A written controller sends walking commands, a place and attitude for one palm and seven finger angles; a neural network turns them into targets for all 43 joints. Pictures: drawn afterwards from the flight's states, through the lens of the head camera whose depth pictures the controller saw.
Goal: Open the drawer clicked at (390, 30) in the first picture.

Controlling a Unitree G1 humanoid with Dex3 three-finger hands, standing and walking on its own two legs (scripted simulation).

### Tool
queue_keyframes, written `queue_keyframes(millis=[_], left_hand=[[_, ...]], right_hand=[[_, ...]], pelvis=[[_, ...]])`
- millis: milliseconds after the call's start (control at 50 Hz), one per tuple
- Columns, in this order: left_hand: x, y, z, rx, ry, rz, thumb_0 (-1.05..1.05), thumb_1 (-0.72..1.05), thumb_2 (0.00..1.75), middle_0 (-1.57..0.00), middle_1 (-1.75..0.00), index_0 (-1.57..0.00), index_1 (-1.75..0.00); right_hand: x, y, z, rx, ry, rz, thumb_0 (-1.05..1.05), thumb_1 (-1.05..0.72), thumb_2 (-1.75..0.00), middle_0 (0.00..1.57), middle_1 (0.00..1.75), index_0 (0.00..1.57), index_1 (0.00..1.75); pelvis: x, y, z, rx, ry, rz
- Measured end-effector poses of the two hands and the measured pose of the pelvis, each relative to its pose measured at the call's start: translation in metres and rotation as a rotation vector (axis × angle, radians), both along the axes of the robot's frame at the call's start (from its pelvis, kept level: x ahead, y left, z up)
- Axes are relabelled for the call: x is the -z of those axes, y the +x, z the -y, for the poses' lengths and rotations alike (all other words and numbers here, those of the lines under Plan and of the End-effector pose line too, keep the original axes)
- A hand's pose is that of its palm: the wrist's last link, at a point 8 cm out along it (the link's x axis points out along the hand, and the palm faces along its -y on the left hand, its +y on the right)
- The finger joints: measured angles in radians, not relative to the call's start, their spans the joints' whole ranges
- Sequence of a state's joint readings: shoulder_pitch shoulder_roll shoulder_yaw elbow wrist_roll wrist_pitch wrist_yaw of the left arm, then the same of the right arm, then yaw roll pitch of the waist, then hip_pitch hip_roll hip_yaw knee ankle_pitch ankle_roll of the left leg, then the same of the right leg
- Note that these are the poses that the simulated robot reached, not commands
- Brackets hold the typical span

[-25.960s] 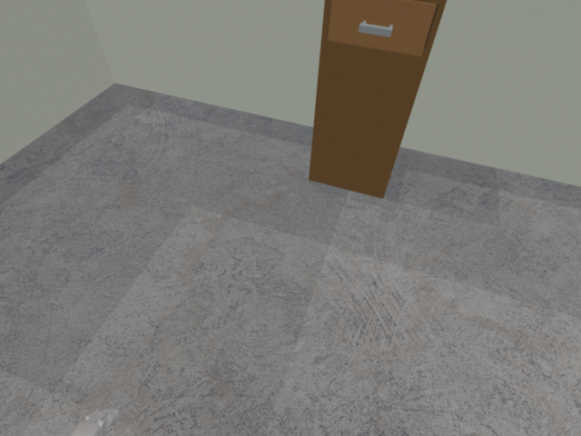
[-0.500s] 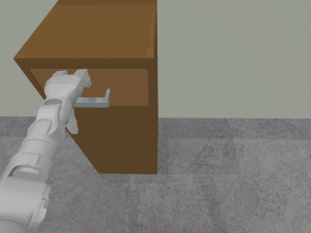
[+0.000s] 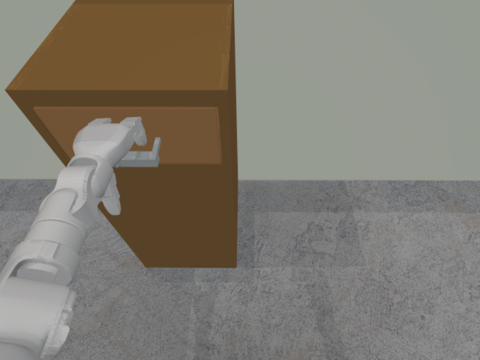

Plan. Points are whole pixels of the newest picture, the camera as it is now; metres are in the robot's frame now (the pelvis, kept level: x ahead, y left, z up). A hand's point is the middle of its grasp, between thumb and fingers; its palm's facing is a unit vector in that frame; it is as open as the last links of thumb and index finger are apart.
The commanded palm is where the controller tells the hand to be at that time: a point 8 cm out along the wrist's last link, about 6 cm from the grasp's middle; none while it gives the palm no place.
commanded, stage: lower the fingers behind the handle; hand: left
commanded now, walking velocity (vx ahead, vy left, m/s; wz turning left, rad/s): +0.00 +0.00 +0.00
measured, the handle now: (132, 150) +0.49 +0.23 +0.03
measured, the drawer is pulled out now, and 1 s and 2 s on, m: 0.00 0.00 0.00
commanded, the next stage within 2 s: lift the fingers back up to retry in 1.60 s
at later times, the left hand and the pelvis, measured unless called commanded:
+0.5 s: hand (118, 166) +0.44 +0.24 +0.05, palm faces -0.13 -0.03 -0.99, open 13.8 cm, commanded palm +0.42 +0.24 +0.10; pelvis +0.00 -0.02 +0.00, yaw +0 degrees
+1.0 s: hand (120, 168) +0.44 +0.24 +0.04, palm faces -0.03 -0.04 -1.00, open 13.9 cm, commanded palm +0.42 +0.25 +0.07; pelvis +0.00 -0.01 -0.01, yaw -1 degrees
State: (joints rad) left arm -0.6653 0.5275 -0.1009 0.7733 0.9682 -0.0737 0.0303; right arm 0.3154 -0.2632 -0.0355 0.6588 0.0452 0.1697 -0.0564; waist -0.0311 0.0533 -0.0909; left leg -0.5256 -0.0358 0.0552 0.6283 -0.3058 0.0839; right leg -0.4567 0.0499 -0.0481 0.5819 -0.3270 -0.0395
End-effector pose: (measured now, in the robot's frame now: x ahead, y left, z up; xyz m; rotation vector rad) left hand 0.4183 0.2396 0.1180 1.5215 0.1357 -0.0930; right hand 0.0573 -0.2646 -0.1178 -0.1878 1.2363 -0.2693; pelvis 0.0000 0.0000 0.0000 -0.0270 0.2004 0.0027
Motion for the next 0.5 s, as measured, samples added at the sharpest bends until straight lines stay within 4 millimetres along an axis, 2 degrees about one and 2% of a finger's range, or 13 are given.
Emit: queue_keyframes(millis=[80,160,240,300,400,500], left_hand=[[-0.005,0.005,0.022,0.113,-0.029,0.078,-0.01,-0.49,0.30,-0.32,-1.20,-0.33,-1.20],[-0.010,0.013,0.026,0.096,-0.042,0.163,-0.01,-0.49,0.30,-0.36,-1.23,-0.32,-1.20],[-0.010,0.013,0.030,0.051,-0.023,0.197,-0.01,-0.49,0.30,-0.39,-1.26,-0.34,-1.23],[-0.006,0.013,0.027,-0.017,0.017,0.164,0.00,-0.49,0.30,-0.37,-1.25,-0.34,-1.25],[0.012,0.009,0.005,-0.133,0.047,0.032,0.00,-0.49,0.30,-0.34,-1.22,-0.33,-1.23],[0.011,0.006,-0.002,-0.070,0.027,0.017,0.00,-0.49,0.30,-0.32,-1.23,-0.33,-1.22]], right_hand=[[-0.002,0.005,0.006,-0.003,-0.024,0.013,0.00,-0.91,-0.90,0.20,0.30,0.20,0.30],[0.002,0.010,0.008,-0.007,-0.013,0.023,0.00,-0.91,-0.90,0.20,0.30,0.20,0.30],[0.008,0.013,0.004,-0.018,0.023,0.022,0.00,-0.91,-0.90,0.20,0.30,0.20,0.30],[0.010,0.015,0.001,-0.014,0.046,0.027,0.00,-0.91,-0.90,0.20,0.30,0.20,0.30],[0.005,0.014,0.003,0.008,0.046,0.047,0.00,-0.91,-0.90,0.20,0.30,0.20,0.30],[0.001,0.006,0.016,0.006,-0.006,0.021,0.00,-0.91,-0.90,0.20,0.30,0.20,0.30]], pelvis=[[0.002,0.000,0.001,-0.001,0.000,-0.008],[0.005,0.000,0.002,0.011,0.003,-0.028],[0.005,0.000,0.004,0.019,0.007,-0.041],[0.004,0.000,0.007,0.023,0.010,-0.040],[0.003,0.000,0.015,0.022,0.013,-0.030],[0.003,0.000,0.019,0.007,0.009,-0.031]])
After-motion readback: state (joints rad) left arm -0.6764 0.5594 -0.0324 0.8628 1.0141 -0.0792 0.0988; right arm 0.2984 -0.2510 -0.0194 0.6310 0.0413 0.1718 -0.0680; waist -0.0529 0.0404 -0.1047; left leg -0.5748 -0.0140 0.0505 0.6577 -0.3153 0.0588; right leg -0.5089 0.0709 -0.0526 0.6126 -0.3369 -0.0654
